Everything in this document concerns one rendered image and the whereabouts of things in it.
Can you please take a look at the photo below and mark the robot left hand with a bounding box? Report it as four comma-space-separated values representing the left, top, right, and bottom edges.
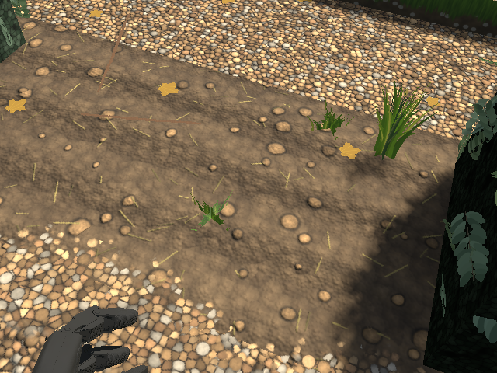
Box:
32, 305, 148, 373

